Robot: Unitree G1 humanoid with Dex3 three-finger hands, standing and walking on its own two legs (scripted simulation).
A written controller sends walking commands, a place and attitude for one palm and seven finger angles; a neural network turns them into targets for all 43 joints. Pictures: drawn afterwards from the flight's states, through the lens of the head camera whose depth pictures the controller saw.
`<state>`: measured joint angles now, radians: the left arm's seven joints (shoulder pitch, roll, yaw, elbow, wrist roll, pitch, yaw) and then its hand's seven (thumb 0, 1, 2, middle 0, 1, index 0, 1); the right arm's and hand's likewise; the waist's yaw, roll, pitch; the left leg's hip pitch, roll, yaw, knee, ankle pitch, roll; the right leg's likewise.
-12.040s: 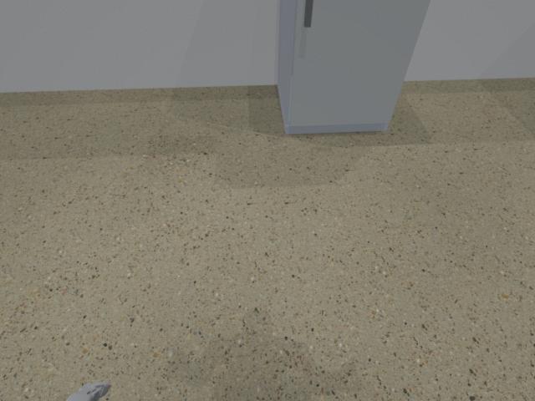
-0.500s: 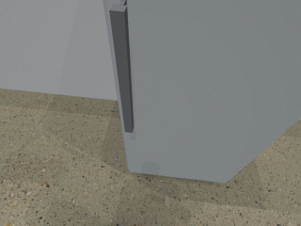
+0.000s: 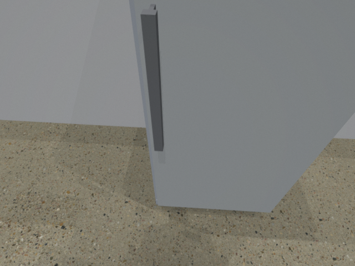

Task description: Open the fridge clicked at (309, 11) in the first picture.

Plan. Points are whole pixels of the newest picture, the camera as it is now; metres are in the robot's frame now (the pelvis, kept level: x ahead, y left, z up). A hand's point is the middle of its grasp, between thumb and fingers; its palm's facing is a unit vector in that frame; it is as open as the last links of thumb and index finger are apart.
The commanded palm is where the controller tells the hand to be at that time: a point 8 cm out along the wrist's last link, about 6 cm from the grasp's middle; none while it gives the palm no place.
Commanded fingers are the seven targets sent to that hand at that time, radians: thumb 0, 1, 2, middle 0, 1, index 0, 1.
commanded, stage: come to a stop and stand still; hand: left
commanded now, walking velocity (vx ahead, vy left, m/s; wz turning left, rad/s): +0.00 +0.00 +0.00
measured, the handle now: (156, 92) +0.51 +0.08 +0.13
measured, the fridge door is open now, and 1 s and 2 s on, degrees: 0 0 0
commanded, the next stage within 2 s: look again from close up in 0.70 s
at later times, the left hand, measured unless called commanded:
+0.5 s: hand out of the picture -0.04 +0.20 -0.17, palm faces +0.00 -0.98 -0.20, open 7.4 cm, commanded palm none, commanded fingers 0.00 0.90 0.90 -0.20 -0.30 -0.20 -0.30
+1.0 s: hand out of the picture +0.04 +0.20 -0.16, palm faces -0.02 -0.97 -0.22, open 7.4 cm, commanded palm none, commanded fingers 0.00 0.90 0.90 -0.20 -0.30 -0.20 -0.30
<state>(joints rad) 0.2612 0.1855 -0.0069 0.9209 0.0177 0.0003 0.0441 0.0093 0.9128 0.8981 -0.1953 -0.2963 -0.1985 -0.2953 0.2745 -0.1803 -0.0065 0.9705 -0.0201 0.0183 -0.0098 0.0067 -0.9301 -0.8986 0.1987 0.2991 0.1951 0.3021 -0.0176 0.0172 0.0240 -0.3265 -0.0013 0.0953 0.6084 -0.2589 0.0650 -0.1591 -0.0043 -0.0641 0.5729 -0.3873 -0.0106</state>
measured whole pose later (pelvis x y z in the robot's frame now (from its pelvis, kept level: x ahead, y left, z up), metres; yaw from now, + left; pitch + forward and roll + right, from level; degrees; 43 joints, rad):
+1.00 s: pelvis +0.02 +0.00 +0.01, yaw -1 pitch +0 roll +0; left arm 0.25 0.22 -0.01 1.08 0.02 -0.01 0.03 0.01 0.91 0.90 -0.20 -0.30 -0.20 -0.30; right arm 0.21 -0.20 0.01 1.11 -0.01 -0.03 -0.02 0.01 -0.91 -0.90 0.20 0.30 0.20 0.30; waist 0.00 -0.02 0.03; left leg -0.24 -0.03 0.11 0.43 -0.19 0.07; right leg -0.10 -0.03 -0.04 0.43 -0.33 0.01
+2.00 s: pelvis +0.03 -0.03 +0.01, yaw +0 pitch -1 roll +1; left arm 0.29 0.21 -0.01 1.11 0.02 -0.01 0.03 0.01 0.91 0.90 -0.20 -0.30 -0.20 -0.30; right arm 0.20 -0.20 0.02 1.15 -0.01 -0.02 -0.02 0.01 -0.91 -0.90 0.20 0.30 0.20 0.30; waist 0.01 -0.02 0.02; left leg -0.20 0.00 0.08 0.40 -0.19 0.02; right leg -0.03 0.01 -0.07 0.38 -0.32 -0.04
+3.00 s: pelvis -0.03 -0.01 -0.03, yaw +0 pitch +8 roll -2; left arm 0.28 0.31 0.28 0.10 -0.35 -0.33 -0.37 0.01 0.06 0.54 -0.26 -0.84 -0.26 -0.84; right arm 0.29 -0.24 0.02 0.60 0.04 -0.23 -0.08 0.02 -0.91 -0.90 0.20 0.30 0.20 0.30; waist -0.01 0.04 -0.07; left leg -0.71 0.03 0.05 0.89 -0.32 0.05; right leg -0.54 0.02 -0.09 0.87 -0.47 -0.03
